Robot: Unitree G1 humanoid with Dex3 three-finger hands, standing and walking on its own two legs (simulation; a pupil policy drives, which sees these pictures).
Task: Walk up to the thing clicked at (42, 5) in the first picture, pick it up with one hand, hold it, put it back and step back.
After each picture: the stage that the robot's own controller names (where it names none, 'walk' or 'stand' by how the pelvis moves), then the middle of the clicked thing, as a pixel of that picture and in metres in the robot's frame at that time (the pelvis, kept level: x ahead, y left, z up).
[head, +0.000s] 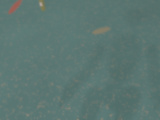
stand; (41, 2) +2.23 +0.66 -0.66
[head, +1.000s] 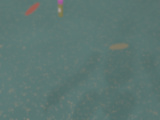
walk; (60, 8) +2.14 +0.29 -0.63
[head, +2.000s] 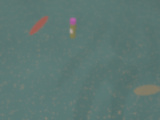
walk; (72, 28) +1.50 +0.13 -0.64
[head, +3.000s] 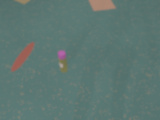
walk; (63, 62) +0.97 +0.20 -0.64
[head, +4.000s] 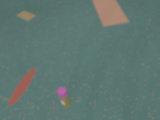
walk; (64, 98) +0.60 +0.25 -0.64
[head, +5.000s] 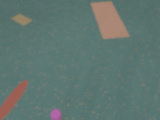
stand; out of the picture +0.44 +0.22 -0.64
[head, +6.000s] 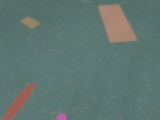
stand; out of the picture +0.43 +0.19 -0.66
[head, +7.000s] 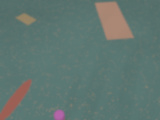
stand; out of the picture +0.44 +0.20 -0.65
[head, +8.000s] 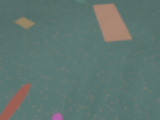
stand; out of the picture +0.43 +0.21 -0.66
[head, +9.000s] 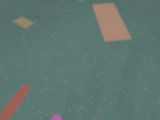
stand; out of the picture +0.41 +0.22 -0.66
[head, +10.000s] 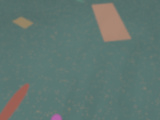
go down; out of the picture +0.41 +0.22 -0.66
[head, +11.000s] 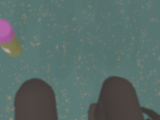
go down; (8, 41) +0.49 +0.28 -0.26
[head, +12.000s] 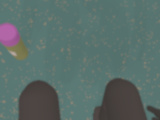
approach; (15, 44) +0.48 +0.28 -0.26
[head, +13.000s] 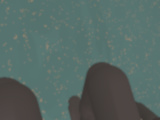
close in; out of the picture +0.46 +0.33 -0.16
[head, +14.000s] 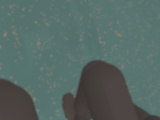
close; out of the picture +0.45 +0.33 -0.16
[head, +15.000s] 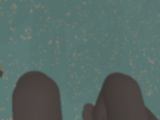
lift; out of the picture +0.33 +0.30 -0.11
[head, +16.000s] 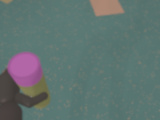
hold; (34, 85) +0.32 +0.17 +0.05
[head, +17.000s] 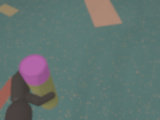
hold; (43, 86) +0.32 +0.15 +0.03
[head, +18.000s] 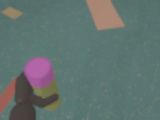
hold; (46, 88) +0.32 +0.15 +0.03
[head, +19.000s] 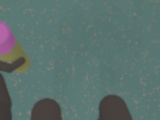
crouch; (11, 52) +0.43 +0.23 -0.04
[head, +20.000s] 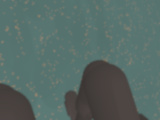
lower; out of the picture +0.44 +0.31 -0.17
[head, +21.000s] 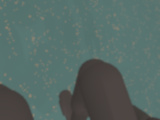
lower; out of the picture +0.45 +0.32 -0.16
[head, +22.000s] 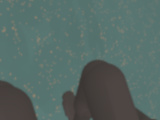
lower; out of the picture +0.43 +0.32 -0.16
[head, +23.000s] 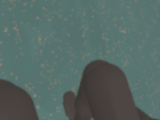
lower; out of the picture +0.43 +0.33 -0.16
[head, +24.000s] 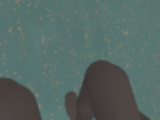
loosen; out of the picture +0.43 +0.30 -0.16
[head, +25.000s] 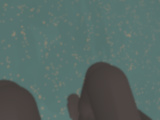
withdraw; out of the picture +0.44 +0.29 -0.17
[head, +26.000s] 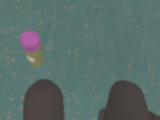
walk; (33, 51) +0.47 +0.24 -0.25
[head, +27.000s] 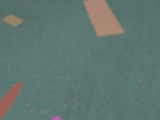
stand; out of the picture +0.39 +0.18 -0.59
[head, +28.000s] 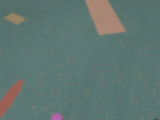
stand; out of the picture +0.41 +0.19 -0.60
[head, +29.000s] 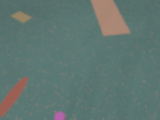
stand; out of the picture +0.41 +0.19 -0.62
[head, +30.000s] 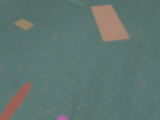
walk; out of the picture +0.42 +0.18 -0.66
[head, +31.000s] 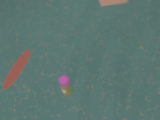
walk; (65, 86) +0.57 +0.19 -0.62
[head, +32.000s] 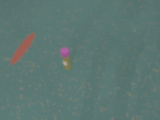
walk; (66, 59) +0.86 +0.19 -0.62
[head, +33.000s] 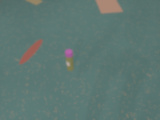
stand; (69, 60) +1.04 +0.19 -0.64
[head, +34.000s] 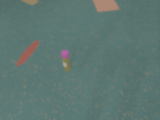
stand; (66, 61) +1.03 +0.22 -0.66
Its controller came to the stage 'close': yes
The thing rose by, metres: 0.67
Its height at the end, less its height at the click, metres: +0.00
